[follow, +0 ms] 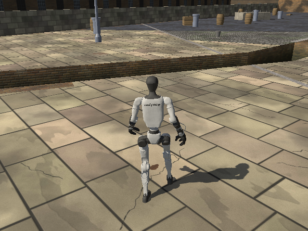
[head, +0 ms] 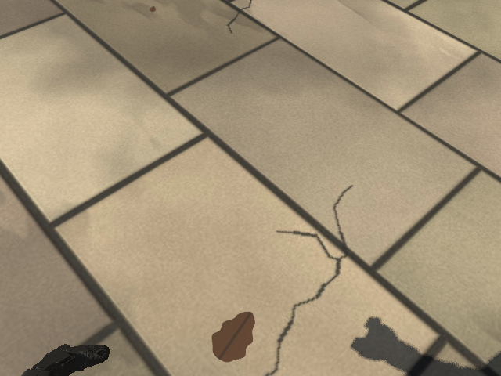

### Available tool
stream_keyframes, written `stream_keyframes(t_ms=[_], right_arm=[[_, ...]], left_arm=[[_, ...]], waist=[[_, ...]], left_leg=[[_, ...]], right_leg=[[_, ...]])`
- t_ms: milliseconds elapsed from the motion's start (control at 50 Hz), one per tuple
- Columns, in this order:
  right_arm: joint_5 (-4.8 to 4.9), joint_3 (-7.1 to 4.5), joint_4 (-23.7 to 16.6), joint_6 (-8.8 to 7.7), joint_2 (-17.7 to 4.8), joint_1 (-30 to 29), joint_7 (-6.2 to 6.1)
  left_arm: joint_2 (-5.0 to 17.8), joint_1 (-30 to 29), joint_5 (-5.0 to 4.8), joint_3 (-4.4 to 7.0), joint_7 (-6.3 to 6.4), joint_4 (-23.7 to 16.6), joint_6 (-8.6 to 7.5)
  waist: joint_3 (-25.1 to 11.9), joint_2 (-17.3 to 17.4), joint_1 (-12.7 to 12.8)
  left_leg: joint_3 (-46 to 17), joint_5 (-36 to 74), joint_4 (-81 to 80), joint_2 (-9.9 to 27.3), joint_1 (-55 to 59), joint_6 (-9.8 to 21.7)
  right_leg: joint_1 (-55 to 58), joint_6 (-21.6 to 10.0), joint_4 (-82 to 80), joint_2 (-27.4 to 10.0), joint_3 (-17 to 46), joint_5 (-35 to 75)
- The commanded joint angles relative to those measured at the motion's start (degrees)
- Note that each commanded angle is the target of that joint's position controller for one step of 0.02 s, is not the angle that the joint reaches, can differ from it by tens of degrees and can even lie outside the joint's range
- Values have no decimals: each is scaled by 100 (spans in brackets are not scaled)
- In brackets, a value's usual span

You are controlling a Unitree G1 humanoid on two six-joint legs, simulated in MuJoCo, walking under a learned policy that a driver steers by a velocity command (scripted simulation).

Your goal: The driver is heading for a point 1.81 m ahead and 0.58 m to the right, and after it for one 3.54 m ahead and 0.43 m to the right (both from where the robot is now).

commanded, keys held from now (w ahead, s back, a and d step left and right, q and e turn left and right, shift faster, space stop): e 0.98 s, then no key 0.02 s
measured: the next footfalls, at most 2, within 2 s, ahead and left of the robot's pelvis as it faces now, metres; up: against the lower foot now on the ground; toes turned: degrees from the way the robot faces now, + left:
right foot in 0.10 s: +0.25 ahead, -0.14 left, +0.00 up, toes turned +2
left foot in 0.56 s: +0.28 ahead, +0.08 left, +0.00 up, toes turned -18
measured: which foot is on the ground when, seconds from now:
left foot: down 0.00-0.12, up 0.14-0.54, down 0.56-0.98, up 1.00-1.00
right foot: up 0.00-0.08, down 0.10-0.56, up 0.58-0.96, down 0.98-1.00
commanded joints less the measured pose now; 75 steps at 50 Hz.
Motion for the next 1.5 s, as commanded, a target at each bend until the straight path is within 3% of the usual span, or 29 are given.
stream_keyframes(t_ms=[20,100,120,140,160,180,220,320,540,560,580,600,620,660,800,920,960,980,1000,1020,1040,1080,1180,1260,1360,1400,1440,1460,1500], right_arm=[[-29,-207,-126,-15,-812,259,-70],[-113,-151,-160,17,-711,-27,-79],[-231,-56,-275,-13,-482,323,-84],[-183,26,-88,-33,-299,1167,-52],[-164,-38,-63,-7,-753,1049,-23],[-93,-99,-205,52,-921,372,-29],[-142,-130,-447,174,-893,-438,-102],[-151,-73,-439,263,-479,-311,-239],[-78,-162,-509,32,-600,-605,-81],[-171,-242,-540,35,-943,-479,-111],[-357,-348,-546,116,-1409,-672,-118],[-448,-294,-670,106,-1119,-838,-108],[-381,-198,-763,95,-820,-1068,-130],[-192,-138,-797,97,-623,-1364,-150],[-196,-242,-634,267,-889,-936,-214],[-30,-355,-556,273,-1137,-1056,-82],[87,-345,-485,252,-1052,-1101,-78],[30,-294,-348,223,-841,-766,-54],[-332,-114,-592,205,-371,-743,-8],[-269,-173,-735,200,-599,-1284,-70],[-124,-242,-694,237,-828,-1426,-105],[-101,-275,-489,310,-810,-1235,-177],[-78,-132,-185,361,-443,-760,-100],[-49,-88,-273,387,-603,-1051,-48],[-22,-109,-284,360,-679,-809,-43],[-72,-119,-316,334,-767,-727,-17],[-31,-280,-302,320,-1268,-590,-48],[-60,-271,-374,307,-1212,-551,-57],[-184,-251,-352,160,-1167,-351,-72]], left_arm=[[464,-449,29,99,-112,-424,-169],[787,668,122,236,-126,-87,-242],[1153,1170,221,283,-127,-63,-254],[1112,1407,168,269,-150,81,-155],[841,1492,-68,204,-183,82,-62],[758,1066,-142,175,-169,-24,16],[804,657,-82,168,-110,-134,158],[952,575,-15,279,36,-177,349],[905,563,-181,337,247,-305,755],[657,760,-152,259,245,-321,762],[503,824,-177,235,232,-501,719],[969,940,-82,365,227,-411,657],[1184,1079,-122,467,210,-285,672],[1032,1254,-117,475,261,-107,819],[553,523,-165,266,127,-618,858],[650,613,-155,304,-12,-758,932],[668,1005,-142,362,-34,-635,942],[913,1224,-132,453,22,-593,935],[1675,1352,-90,606,134,-706,906],[1534,1306,113,523,80,-813,783],[1295,1204,160,440,50,-766,672],[925,660,-8,319,98,-713,598],[272,291,88,18,181,-520,542],[643,426,149,100,160,-230,548],[916,315,-28,216,240,-90,652],[862,476,-72,248,289,0,674],[582,318,99,232,332,-210,623],[480,-101,103,215,348,-288,622],[446,-206,-20,256,299,-356,650]], waist=[[-136,815,-71],[-777,736,541],[-1631,-68,519],[-2337,-1324,357],[-2375,-894,483],[-1654,-437,567],[-817,60,541],[-891,-486,295],[-723,-572,261],[-900,9,330],[-606,1679,596],[-627,1611,498],[-587,1174,588],[-430,891,641],[-573,1220,186],[-615,1340,265],[-651,1176,523],[-743,580,542],[-880,-1455,357],[-1039,-1199,778],[-908,-655,795],[-660,-378,512],[-779,-488,293],[-409,-577,564],[-201,-357,419],[-286,-97,353],[-542,1385,514],[-406,1666,234],[-514,1403,89]], left_leg=[[-729,1990,-105,1400,-51,647],[-397,3725,1549,1079,260,165],[-193,2221,3004,652,-706,-132],[205,-1814,4794,55,-2126,-615],[-66,-2201,5208,238,-2472,-691],[-14,-1863,5417,444,-2829,-769],[185,-1386,5008,640,-2912,-788],[354,-1047,3274,531,-1997,-849],[277,582,177,503,-553,-596],[-426,693,-111,1440,61,-255],[-1753,1445,-392,2480,39,567],[-2121,1919,-408,2938,-240,1034],[-1639,2054,-292,2709,-337,952],[-767,2021,-119,2166,-249,598],[105,2631,-65,2176,374,819],[447,2669,190,2399,127,708],[772,2262,738,2235,-215,315],[1182,1441,1457,1951,-865,-145],[1685,-1646,3284,1177,-2638,-797],[875,-2503,4374,736,-3187,-924],[595,-2184,4782,886,-3130,-874],[488,-1355,4548,999,-3093,-844],[561,-299,3293,1067,-1899,-988],[718,-566,2157,1022,-1322,-910],[924,-373,1471,858,-1330,-661],[724,980,775,921,-981,-407],[-725,2640,537,1747,-538,418],[-1550,2672,101,2200,-277,968],[-1949,2880,-132,2517,194,1374]], right_leg=[[631,-192,-468,244,-268,346],[2116,-775,-876,301,-426,988],[3818,-1326,-328,-655,661,3103],[5228,-2360,-455,-1806,2426,3732],[5095,-2347,-814,-1714,2977,2474],[4512,-2121,-954,-1484,2543,1493],[3207,-1862,-1284,-1120,2006,746],[2254,-1728,-1543,-584,1509,534],[1820,-1160,-1040,-66,2161,-1387],[1359,-856,-306,256,1781,-2338],[303,-512,784,1169,521,-3559],[203,-253,2220,892,371,-3953],[232,-152,2853,768,391,-3667],[48,72,3449,659,262,-3086],[267,338,2162,248,-330,-2715],[1397,-44,534,280,-812,-2460],[2247,-382,-712,456,-936,-1483],[3100,-622,-1166,269,-427,-504],[4217,-1375,-1062,-1391,1740,2008],[3677,-2398,-1169,-1999,2296,2207],[3398,-2295,-1265,-1694,1778,1685],[3185,-1707,-1276,-1082,1113,806],[2806,-1498,-1375,-663,244,631],[2572,-1637,-1524,-880,447,-420],[2767,-1638,-1187,-1144,636,-50],[2768,-1265,-826,-909,329,-230],[2064,-507,419,273,-851,-1364],[1368,-273,1069,735,-879,-2371],[416,-216,2917,712,-147,-4271]])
